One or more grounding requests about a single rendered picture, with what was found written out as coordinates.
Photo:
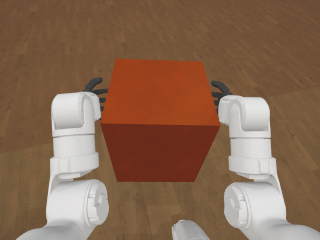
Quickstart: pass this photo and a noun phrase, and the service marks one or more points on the carton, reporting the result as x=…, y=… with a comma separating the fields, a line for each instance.
x=159, y=120

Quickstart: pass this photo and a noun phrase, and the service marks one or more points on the robot right upper arm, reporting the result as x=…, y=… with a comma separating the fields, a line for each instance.
x=258, y=210

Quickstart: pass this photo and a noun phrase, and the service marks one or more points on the robot right forearm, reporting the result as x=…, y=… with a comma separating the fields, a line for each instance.
x=248, y=119

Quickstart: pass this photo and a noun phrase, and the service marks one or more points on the right robot thigh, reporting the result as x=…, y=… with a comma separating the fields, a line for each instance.
x=188, y=230

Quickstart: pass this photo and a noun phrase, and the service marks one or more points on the robot left forearm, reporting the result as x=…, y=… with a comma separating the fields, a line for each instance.
x=73, y=117

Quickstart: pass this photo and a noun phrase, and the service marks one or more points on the robot right hand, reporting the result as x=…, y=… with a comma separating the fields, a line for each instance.
x=219, y=95

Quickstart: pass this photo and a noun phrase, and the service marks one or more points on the robot left upper arm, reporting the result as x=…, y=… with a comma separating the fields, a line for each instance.
x=74, y=209

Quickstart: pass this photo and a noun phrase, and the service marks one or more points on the robot left hand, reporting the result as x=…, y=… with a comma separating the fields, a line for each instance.
x=91, y=85

